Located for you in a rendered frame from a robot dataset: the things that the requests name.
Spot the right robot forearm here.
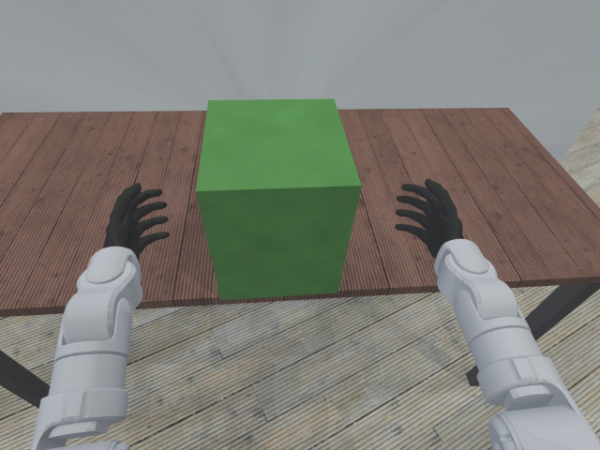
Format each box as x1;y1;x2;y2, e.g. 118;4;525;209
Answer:
434;239;600;450

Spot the right robot hand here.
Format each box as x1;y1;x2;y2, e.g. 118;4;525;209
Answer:
395;179;464;259

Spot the right robot upper arm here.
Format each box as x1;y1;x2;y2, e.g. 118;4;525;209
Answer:
488;405;599;450

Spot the table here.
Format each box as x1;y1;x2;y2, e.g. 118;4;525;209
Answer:
0;108;600;408

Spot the left robot hand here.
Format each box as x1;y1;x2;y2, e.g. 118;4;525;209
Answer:
103;183;169;261

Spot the carton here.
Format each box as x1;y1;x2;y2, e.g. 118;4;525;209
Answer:
196;98;362;300

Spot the left robot forearm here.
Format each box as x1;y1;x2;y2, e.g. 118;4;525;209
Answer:
29;247;143;450

